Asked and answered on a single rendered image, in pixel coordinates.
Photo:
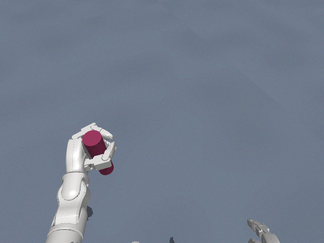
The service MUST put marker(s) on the left robot hand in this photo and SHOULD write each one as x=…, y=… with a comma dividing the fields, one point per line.
x=78, y=158

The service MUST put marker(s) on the left robot arm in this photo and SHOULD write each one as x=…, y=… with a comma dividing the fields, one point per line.
x=70, y=220

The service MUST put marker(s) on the right robot hand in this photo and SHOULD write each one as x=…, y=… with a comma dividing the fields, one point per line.
x=262, y=231

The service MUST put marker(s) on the can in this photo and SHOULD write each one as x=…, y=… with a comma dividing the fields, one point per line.
x=95, y=145

